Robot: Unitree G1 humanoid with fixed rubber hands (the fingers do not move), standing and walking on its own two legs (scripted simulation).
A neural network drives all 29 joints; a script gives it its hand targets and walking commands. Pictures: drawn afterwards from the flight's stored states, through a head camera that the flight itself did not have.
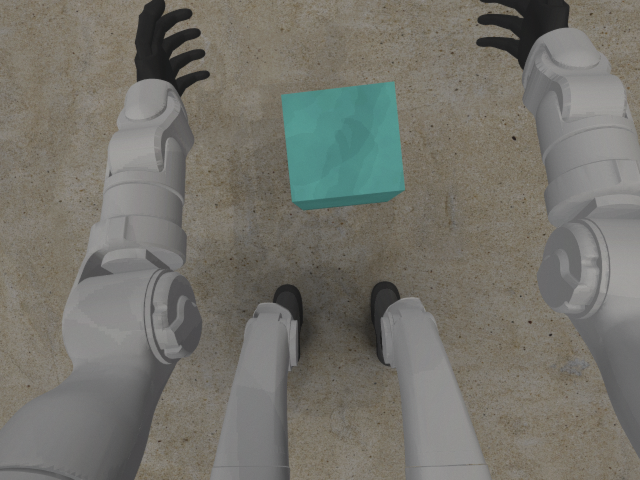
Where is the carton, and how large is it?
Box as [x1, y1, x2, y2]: [281, 81, 404, 210]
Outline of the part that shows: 393,81 281,95 292,201 303,210 387,201 404,189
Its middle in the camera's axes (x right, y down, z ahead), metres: +0.05 -0.18 +0.83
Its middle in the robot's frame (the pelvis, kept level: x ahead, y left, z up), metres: +0.53 -0.01 -0.52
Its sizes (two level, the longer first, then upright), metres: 0.210 0.200 0.250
